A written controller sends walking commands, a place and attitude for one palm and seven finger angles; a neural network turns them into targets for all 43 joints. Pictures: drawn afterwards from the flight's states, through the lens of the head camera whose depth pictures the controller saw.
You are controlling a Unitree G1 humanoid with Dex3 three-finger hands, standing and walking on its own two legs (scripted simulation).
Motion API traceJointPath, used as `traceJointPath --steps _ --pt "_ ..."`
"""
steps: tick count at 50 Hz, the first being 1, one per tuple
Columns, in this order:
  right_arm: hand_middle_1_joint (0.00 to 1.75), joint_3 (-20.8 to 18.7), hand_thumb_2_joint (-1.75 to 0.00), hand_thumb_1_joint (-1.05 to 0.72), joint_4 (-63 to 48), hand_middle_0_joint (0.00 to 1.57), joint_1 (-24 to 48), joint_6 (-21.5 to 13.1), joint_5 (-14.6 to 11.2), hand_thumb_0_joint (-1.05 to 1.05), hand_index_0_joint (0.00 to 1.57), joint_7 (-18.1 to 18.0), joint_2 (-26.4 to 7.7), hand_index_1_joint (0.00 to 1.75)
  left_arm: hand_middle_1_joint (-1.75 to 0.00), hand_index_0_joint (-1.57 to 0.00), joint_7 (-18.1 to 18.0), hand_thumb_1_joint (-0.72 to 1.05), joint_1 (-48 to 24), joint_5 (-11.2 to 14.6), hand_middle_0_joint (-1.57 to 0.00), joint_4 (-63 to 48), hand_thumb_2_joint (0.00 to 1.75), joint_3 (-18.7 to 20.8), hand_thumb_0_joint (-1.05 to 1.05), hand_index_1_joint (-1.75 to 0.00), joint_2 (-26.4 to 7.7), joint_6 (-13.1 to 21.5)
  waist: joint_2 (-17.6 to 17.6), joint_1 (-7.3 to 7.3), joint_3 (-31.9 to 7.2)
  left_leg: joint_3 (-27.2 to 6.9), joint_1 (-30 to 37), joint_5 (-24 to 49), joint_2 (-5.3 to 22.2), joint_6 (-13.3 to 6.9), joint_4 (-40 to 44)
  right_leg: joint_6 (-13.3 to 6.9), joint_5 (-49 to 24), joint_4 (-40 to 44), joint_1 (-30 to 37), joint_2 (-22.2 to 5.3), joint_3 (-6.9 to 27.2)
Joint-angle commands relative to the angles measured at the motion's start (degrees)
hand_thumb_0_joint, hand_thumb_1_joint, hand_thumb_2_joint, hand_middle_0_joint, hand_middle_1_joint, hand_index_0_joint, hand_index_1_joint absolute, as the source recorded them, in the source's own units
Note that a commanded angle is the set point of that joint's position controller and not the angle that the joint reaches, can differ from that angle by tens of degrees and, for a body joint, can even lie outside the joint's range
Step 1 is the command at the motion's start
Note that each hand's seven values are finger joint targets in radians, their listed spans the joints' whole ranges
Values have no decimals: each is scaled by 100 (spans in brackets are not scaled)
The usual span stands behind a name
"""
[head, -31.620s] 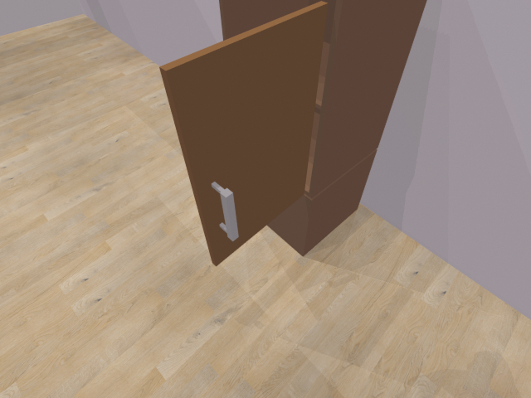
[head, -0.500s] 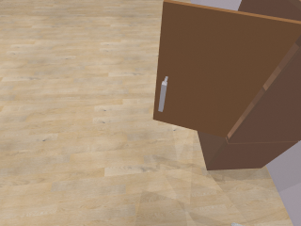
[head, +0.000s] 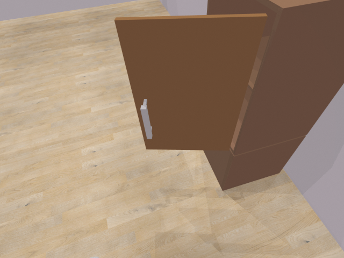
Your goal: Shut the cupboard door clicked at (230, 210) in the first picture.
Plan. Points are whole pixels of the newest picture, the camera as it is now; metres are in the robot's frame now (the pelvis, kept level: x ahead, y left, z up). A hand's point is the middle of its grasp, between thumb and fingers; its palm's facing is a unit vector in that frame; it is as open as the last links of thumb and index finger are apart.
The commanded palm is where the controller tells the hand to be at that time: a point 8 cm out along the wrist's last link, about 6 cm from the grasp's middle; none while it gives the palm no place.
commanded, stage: take the last steps up to it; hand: left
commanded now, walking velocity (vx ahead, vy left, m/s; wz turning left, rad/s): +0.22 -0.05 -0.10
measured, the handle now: (147, 119) +0.60 +0.12 -0.10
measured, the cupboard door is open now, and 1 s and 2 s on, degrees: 71 71 71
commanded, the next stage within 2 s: come to a stop and stand still in 0.32 s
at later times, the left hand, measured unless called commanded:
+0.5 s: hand out of the picture +0.14 +0.17 -0.17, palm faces -0.01 -0.99 -0.16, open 7.4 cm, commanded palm none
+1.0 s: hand (124, 253) +0.17 +0.15 -0.18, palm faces +0.04 -0.98 -0.20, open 7.4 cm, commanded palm none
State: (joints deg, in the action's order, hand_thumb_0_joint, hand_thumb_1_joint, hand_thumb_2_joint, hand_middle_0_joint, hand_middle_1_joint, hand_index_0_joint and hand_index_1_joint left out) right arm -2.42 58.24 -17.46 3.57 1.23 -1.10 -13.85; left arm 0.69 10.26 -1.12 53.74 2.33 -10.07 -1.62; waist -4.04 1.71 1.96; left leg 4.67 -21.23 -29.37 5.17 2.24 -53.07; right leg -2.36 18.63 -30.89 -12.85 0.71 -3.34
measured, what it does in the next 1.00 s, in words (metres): walks ahead: left foot, then right foot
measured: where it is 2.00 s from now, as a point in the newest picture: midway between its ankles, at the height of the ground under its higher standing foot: outside the picture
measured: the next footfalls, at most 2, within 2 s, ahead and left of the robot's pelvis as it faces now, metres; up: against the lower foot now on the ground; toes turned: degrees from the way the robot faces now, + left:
left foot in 0.28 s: +0.13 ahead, +0.11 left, +0.00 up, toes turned +5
right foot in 0.60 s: +0.21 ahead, -0.17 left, +0.00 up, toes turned -5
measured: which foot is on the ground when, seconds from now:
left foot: up 0.00-0.26, down 0.28-0.62, up 0.64-0.96, down 0.98-1.00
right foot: down 0.00-0.30, up 0.32-0.58, down 0.60-1.00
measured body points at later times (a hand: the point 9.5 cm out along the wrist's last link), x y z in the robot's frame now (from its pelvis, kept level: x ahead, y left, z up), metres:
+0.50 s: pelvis +0.10 -0.01 +0.01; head +0.12 +0.00 +0.46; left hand +0.14 +0.22 -0.15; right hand +0.09 -0.24 -0.14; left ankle +0.09 +0.11 -0.73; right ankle +0.10 -0.14 -0.69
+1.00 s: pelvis +0.11 -0.03 +0.00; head +0.14 -0.01 +0.45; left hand +0.17 +0.21 -0.16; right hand +0.16 -0.29 -0.14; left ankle +0.09 +0.08 -0.74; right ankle +0.17 -0.16 -0.73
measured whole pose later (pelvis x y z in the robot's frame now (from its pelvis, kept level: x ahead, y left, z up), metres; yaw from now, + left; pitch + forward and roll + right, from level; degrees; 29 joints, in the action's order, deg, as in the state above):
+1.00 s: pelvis +0.11 -0.03 +0.00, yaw -1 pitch +0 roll +0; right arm -2.4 57.4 -11.8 1.8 0.4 -1.1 -11.5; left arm -2.0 9.7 -1.2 58.4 2.9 -10.9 -1.9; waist 2.6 -1.0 3.4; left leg 2.7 -12.3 -16.3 0.0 0.7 -29.1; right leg 0.4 9.4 -29.3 -19.8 -2.6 -2.7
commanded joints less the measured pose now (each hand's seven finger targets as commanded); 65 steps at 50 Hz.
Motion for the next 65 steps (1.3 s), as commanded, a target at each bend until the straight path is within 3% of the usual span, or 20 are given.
traceJointPath --steps 1,9,12,13,14,15,19,25,28,30,31,32,34,41,47,50,52,55,60,65 --pt "30 -136 -90 -90 -544 20 395 -297 60 0 20 82 -411 30 -30 -20 -147 90 255 8 -20 -154 90 239 0 -30 -896 214 1474 -177 293 -323 -1319 600 106 46 -977 -938 -397 1918 340 -1463 1529" --pt "30 -61 -90 -90 -503 20 366 -464 35 0 20 124 -21 30 -30 -20 -115 90 729 -36 -20 244 90 246 0 -30 -954 379 955 -234 89 40 -339 879 -124 60 1391 -999 -1191 1635 578 -1405 1410" --pt "30 -11 -90 -90 -208 20 -295 -600 43 0 20 53 -85 30 -30 -20 -95 90 580 52 -20 336 90 235 0 -30 -858 339 778 65 -156 166 1053 1953 -291 6 2715 -613 -1025 876 153 -966 1044" --pt "30 -60 -90 -90 -72 20 -645 -668 59 0 20 18 -365 30 -30 -20 -83 90 715 73 -20 346 90 188 0 -30 -611 333 3 150 -347 -459 1927 2215 125 -163 3025 -377 -752 71 -459 -617 815" --pt "30 -173 -90 -90 28 20 -1136 -677 116 0 20 -13 -882 30 -30 -20 -64 90 861 79 -20 286 90 124 0 -30 -328 316 -1150 269 -501 -2071 2526 2343 1401 -711 3309 -93 620 -1179 -1392 14 193" --pt "30 -195 -90 -90 -10 20 -1329 -601 129 0 20 -71 -1084 30 -30 -20 -64 90 593 61 -20 126 90 92 0 -30 -392 310 -1187 381 -360 -2867 2393 2276 2129 -1260 3843 -19 1698 -2301 -1878 137 108" --pt "30 28 -90 -90 -122 20 -608 -625 94 0 20 -130 -458 30 -30 -20 17 90 260 -29 -20 195 90 145 0 -30 -441 248 -530 74 400 -1733 1228 2747 1534 -1172 4010 84 780 -2966 -1902 -403 417" --pt "30 35 -90 -90 -122 20 -42 -533 36 0 20 -174 -403 30 -30 -20 -58 90 543 36 -20 335 90 60 0 -30 -118 75 -466 -231 60 -368 802 4265 983 -923 3440 319 -205 -974 -429 -250 -15" --pt "30 -56 -90 -90 -41 20 60 -401 -35 0 20 -141 -370 30 -30 -20 -106 90 933 14 -20 459 90 124 0 -30 -362 103 -106 -418 -132 -222 583 2829 612 -553 2849 333 -1373 390 423 -244 64" --pt "30 -12 -90 -90 -55 20 -221 -328 -104 0 20 -51 89 30 -30 -20 -179 90 853 -38 -20 437 90 168 0 -30 -942 206 1353 -290 -60 178 51 567 -253 -82 2215 -183 -2438 1068 506 -1453 1627" --pt "30 -25 -90 -90 16 20 -492 -241 -114 0 20 -41 137 30 -30 -20 -179 90 652 -21 -20 377 90 168 0 -30 -1131 198 1579 -169 -201 127 571 29 -302 -81 1812 -519 -1863 1467 18 -1956 1751" --pt "30 -37 -90 -90 78 20 -535 -196 -94 0 20 -12 202 30 -30 -20 -177 90 425 -36 -20 299 90 139 0 -30 -1121 147 1099 -102 -121 8 885 -5 -352 -124 1496 -545 -1255 1567 -431 -1874 1668" --pt "30 -76 -90 -90 162 20 -463 -108 -78 0 20 -32 109 30 -30 -20 -241 90 236 -30 -20 327 90 167 0 -30 -965 184 1976 -157 -54 -192 585 -57 -272 -115 945 -656 -1617 1692 -272 -1774 1809" --pt "30 -77 -90 -90 -101 20 -25 -124 -97 0 20 -29 40 30 -30 -20 -377 90 466 -64 -20 320 90 321 0 -30 -1105 166 1103 -430 -743 -439 -73 -40 -461 37 703 -1026 -4495 939 1078 -2062 1609" --pt "30 -67 -90 -90 -35 20 -484 -188 -82 0 20 19 52 30 -30 -20 -333 90 8 -46 -20 206 90 293 0 -30 -1024 79 1300 -64 -638 -230 1408 1511 -509 -49 2881 -444 -1688 915 -154 -1544 1280" --pt "30 -145 -90 -90 -291 20 0 -241 21 0 20 -29 -656 30 -30 -20 -269 90 -12 38 -20 75 90 150 0 -30 -416 -58 -1006 -150 100 -1905 502 1222 1133 -741 4255 295 546 -271 -781 -266 191" --pt "30 -62 -90 -90 -413 20 659 -270 43 0 20 -52 -553 30 -30 -20 -238 90 55 -56 -20 203 90 159 0 -30 -536 -151 -832 -322 448 -1627 -280 786 973 -940 4530 250 480 -1094 -340 -254 367" --pt "30 19 -90 -90 -353 20 596 -334 23 0 20 -138 -436 30 -30 -20 -192 90 253 -35 -20 326 90 126 0 -30 -509 -124 -499 -347 449 -1242 378 2442 775 -939 4092 234 363 -1526 -681 -215 535" --pt "30 -2 -90 -90 -91 20 180 -437 -60 0 20 -160 -406 30 -30 -20 -225 90 490 44 -20 426 90 2 0 -30 -422 64 -188 -259 -433 -977 1926 4924 611 -911 3173 296 -326 301 -167 -235 418" --pt "30 40 -90 -90 47 20 131 -448 -113 0 20 -78 -94 30 -30 -20 -286 90 612 24 -20 649 90 -56 0 -30 -593 201 572 -107 -266 -693 1485 3206 1 -336 3172 -7 -2363 874 315 -776 1017"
